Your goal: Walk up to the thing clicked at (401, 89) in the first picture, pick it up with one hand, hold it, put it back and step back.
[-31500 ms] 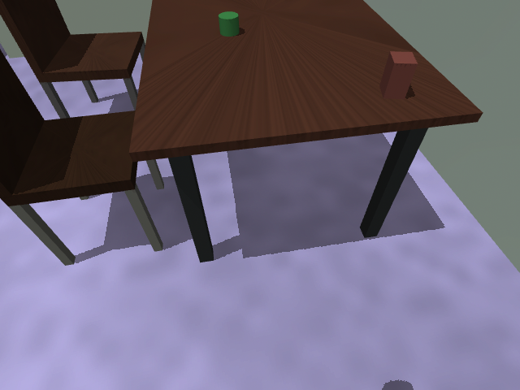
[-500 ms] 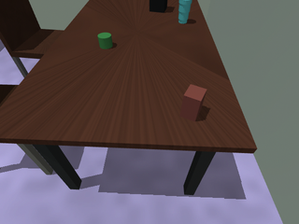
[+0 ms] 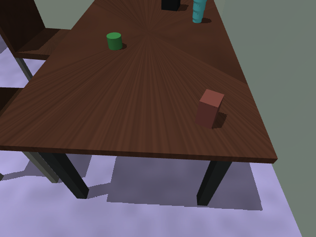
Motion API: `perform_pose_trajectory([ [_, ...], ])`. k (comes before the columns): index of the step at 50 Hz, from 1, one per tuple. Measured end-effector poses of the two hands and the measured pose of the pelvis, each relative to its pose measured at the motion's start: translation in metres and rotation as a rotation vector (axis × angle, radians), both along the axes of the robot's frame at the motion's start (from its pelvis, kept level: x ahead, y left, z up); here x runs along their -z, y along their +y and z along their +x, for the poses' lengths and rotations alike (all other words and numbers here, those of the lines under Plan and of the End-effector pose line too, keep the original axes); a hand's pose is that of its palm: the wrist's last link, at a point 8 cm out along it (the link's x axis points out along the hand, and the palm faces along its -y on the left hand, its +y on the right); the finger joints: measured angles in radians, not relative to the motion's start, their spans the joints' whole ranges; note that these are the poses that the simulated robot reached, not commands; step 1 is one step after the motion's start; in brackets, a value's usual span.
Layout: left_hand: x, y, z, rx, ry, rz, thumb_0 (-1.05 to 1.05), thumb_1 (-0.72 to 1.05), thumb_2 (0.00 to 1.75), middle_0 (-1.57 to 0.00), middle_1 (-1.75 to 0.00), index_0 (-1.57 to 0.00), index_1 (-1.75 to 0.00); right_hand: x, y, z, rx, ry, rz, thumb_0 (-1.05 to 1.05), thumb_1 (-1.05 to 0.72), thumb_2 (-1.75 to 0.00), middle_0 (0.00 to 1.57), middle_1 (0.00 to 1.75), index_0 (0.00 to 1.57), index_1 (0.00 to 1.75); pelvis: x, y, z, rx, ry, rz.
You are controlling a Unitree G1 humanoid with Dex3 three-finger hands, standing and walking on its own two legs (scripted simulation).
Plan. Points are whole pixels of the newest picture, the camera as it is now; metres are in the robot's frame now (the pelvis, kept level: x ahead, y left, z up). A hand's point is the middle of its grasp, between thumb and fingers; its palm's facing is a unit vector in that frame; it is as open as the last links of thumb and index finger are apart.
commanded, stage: home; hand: right
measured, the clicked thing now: (208, 109) +0.52 -0.16 +0.00
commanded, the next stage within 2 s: stand in 0.62 s
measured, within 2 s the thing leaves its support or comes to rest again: neither
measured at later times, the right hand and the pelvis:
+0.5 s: hand out of the picture +0.08 -0.25 -0.16, palm faces -0.03 +0.93 -0.36, open 17.5 cm; pelvis +0.01 +0.00 +0.00, yaw +0 degrees
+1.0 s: hand out of the picture +0.08 -0.25 -0.16, palm faces -0.02 +0.93 -0.36, open 13.7 cm; pelvis +0.01 +0.00 +0.00, yaw +0 degrees
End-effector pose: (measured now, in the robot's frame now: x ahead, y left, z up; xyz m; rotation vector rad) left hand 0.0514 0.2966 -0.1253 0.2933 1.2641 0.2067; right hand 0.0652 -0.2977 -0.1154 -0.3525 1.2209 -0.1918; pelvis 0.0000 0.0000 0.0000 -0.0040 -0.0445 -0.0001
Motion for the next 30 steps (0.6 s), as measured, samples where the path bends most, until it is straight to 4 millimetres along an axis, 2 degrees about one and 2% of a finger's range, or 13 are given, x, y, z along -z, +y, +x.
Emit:
perform_pose_trajectory([
  [30,-0.003,0.003,0.020,0.010,-0.016,0.006,0.01,0.90,0.90,-0.20,-0.30,-0.20,-0.29,0.002,0.004,0.011,0.019,0.005,0.008,-0.01,0.56,-0.04,0.06,0.05,0.05,0.05,-0.001,0.005,0.010,-0.001,0.007,0.003],
])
